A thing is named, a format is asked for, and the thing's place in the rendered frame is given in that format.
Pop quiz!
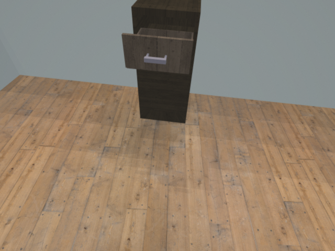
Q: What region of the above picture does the cabinet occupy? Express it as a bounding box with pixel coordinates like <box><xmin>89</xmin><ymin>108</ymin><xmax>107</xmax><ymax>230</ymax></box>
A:
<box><xmin>131</xmin><ymin>0</ymin><xmax>201</xmax><ymax>123</ymax></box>

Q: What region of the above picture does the drawer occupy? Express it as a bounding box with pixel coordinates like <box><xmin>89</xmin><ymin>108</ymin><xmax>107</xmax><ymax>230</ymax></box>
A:
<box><xmin>122</xmin><ymin>28</ymin><xmax>194</xmax><ymax>74</ymax></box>

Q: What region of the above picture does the handle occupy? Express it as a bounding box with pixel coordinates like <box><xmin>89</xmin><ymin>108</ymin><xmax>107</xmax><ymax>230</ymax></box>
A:
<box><xmin>144</xmin><ymin>53</ymin><xmax>167</xmax><ymax>64</ymax></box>

